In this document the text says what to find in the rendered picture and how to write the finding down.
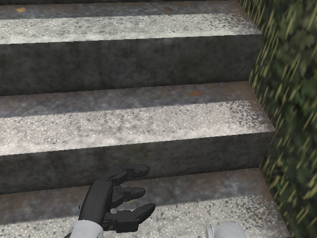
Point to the robot right thigh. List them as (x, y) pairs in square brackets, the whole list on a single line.
[(225, 229)]

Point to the left robot forearm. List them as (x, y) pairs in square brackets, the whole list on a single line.
[(85, 229)]

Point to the robot left hand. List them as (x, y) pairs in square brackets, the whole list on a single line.
[(106, 193)]

